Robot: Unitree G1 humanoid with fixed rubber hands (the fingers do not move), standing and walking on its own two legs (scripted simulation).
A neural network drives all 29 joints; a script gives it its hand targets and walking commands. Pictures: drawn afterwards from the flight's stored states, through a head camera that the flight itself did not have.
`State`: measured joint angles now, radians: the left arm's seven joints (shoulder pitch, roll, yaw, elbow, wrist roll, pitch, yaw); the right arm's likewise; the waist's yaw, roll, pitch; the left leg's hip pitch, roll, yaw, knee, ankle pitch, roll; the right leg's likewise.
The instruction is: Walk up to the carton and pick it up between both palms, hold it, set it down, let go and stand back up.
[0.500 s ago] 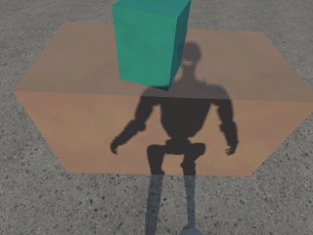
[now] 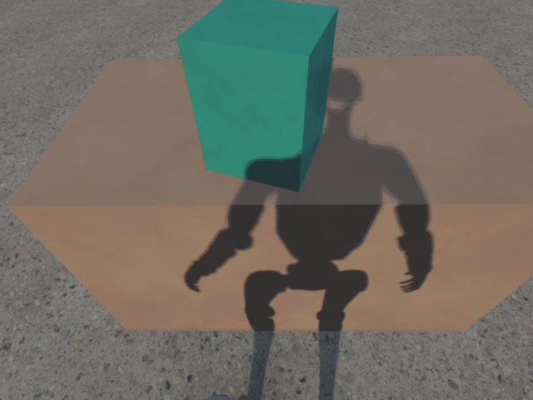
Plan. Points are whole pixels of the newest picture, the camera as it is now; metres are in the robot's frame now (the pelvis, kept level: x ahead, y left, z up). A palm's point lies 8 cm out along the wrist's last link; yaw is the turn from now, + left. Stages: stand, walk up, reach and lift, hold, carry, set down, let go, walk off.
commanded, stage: walk up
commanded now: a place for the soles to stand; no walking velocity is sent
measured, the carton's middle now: (265, 96) +0.67 +0.01 +0.11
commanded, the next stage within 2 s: none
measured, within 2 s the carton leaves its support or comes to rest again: neither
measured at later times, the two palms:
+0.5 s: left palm (32, 393) +0.18 +0.37 -0.09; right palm (453, 369) +0.19 -0.27 -0.07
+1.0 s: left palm (77, 328) +0.28 +0.35 -0.11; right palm (430, 334) +0.26 -0.27 -0.11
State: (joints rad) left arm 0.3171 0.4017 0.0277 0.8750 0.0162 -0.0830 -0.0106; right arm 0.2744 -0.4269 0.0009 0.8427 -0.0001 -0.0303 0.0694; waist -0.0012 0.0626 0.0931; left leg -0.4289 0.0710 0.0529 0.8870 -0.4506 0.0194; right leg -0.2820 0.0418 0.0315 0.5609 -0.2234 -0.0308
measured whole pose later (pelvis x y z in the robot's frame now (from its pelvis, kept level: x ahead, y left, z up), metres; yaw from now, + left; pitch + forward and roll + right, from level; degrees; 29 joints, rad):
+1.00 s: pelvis +0.20 +0.04 -0.01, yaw +0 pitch -2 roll -1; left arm 0.22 0.39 0.03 0.87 0.02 -0.03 0.01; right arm 0.27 -0.42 0.00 0.84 0.00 0.00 0.01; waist 0.00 0.04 0.10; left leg -0.33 0.04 0.07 0.72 -0.35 0.04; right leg -0.39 0.04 0.03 0.74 -0.33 -0.02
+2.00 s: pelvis +0.23 +0.01 +0.00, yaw -1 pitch +0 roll +1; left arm 0.21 0.38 0.03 0.90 0.02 -0.03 -0.02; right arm 0.23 -0.42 0.00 0.85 0.00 -0.04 -0.01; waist 0.00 0.01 0.03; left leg -0.28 0.05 0.08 0.64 -0.36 -0.01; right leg -0.31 0.05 0.03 0.66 -0.35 -0.03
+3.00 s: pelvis +0.24 +0.00 +0.00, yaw -2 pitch -1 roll +0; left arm 0.18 0.40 0.03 0.90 0.02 -0.04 -0.02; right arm 0.23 -0.42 0.00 0.86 0.00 -0.04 0.00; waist 0.00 0.00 0.06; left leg -0.25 0.07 0.08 0.62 -0.35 -0.01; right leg -0.28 0.04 0.03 0.60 -0.30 -0.01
